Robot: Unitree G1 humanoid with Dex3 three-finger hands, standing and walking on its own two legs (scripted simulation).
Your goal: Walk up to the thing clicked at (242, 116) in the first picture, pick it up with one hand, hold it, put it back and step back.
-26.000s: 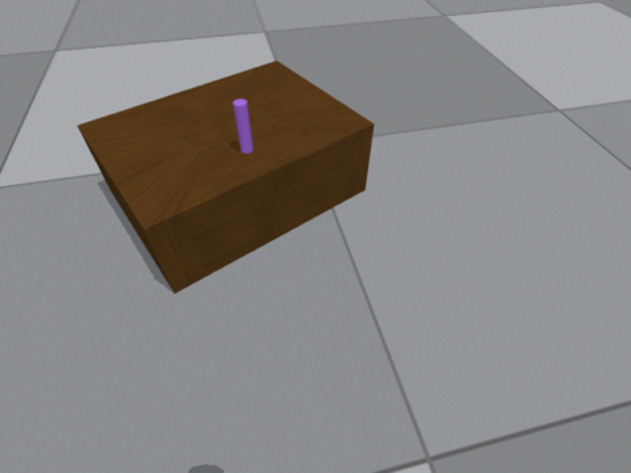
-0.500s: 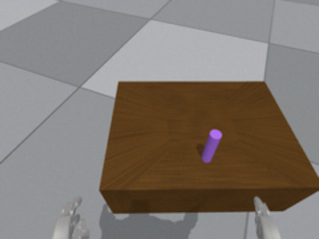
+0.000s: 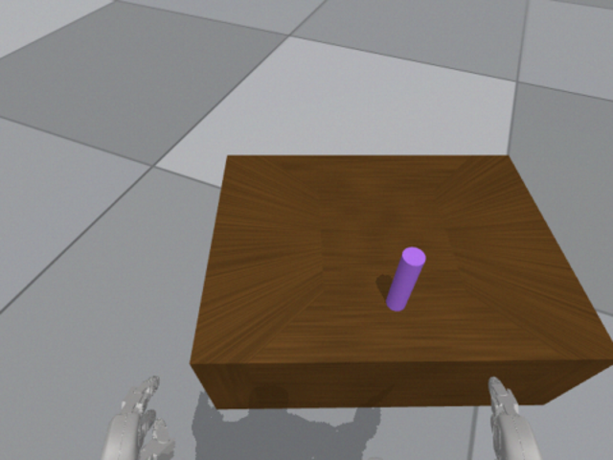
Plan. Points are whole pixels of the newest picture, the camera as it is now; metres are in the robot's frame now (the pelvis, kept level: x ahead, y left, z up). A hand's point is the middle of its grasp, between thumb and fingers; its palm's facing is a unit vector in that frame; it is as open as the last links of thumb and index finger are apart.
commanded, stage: stand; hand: right
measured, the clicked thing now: (404, 281) +0.54 -0.21 -0.27
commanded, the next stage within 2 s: none
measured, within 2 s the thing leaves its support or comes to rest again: neither
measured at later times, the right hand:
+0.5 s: hand out of the picture +0.11 -0.25 -0.11, palm faces -0.02 +0.93 -0.37, open 9.9 cm
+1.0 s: hand out of the picture +0.05 -0.25 -0.11, palm faces -0.01 +0.94 -0.34, open 7.4 cm
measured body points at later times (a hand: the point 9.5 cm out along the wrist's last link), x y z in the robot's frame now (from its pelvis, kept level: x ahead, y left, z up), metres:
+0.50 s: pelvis +0.01 +0.00 +0.02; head +0.03 -0.01 +0.47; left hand +0.12 +0.29 -0.09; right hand +0.11 -0.30 -0.09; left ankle -0.02 +0.13 -0.69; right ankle +0.03 -0.14 -0.69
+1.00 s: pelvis +0.00 -0.01 +0.05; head -0.01 -0.01 +0.50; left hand +0.07 +0.27 -0.09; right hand +0.05 -0.30 -0.08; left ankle -0.02 +0.13 -0.69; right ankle +0.03 -0.14 -0.69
